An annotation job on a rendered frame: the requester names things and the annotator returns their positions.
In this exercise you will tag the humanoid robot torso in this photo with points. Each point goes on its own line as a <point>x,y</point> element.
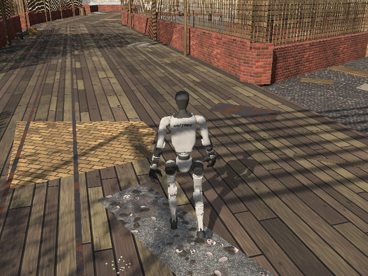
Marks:
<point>183,137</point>

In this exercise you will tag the right robot hand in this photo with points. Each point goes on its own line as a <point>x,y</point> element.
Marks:
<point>206,159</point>

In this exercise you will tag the left robot hand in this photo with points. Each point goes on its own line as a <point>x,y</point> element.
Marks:
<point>152,175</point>

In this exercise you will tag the robot left foot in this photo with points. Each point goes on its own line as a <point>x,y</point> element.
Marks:
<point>174,224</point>

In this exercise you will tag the robot right forearm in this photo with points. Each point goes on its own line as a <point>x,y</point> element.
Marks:
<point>210,150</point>

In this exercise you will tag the robot left upper arm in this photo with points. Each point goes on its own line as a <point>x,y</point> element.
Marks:
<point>165,121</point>

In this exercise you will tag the robot left forearm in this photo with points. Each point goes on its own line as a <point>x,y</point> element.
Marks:
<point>156,157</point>

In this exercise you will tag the robot right upper arm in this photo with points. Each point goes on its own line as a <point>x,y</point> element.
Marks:
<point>200,120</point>

